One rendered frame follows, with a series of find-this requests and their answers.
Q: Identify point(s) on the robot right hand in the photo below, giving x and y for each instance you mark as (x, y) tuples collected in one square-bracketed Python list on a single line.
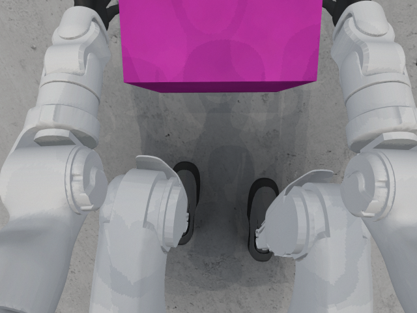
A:
[(337, 8)]

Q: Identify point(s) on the robot right upper arm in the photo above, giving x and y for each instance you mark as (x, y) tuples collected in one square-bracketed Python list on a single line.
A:
[(380, 187)]

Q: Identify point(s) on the robot left upper arm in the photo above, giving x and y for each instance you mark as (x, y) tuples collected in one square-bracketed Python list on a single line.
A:
[(48, 192)]

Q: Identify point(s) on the right robot foot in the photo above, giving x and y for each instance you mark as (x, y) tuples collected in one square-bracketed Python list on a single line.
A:
[(262, 193)]

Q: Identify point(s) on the left robot forearm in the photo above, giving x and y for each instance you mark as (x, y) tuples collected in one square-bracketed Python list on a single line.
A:
[(71, 84)]

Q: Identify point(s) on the carton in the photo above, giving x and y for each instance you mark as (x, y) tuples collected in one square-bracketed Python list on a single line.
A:
[(220, 46)]

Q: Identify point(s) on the left robot foot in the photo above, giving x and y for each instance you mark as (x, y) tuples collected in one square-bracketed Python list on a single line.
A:
[(190, 177)]

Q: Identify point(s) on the robot left hand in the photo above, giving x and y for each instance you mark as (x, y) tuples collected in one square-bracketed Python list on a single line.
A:
[(106, 14)]

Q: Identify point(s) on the robot foot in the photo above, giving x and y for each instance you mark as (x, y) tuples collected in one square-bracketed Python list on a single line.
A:
[(190, 177), (262, 193)]

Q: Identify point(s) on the right robot forearm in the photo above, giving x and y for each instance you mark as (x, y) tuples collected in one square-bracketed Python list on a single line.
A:
[(373, 77)]

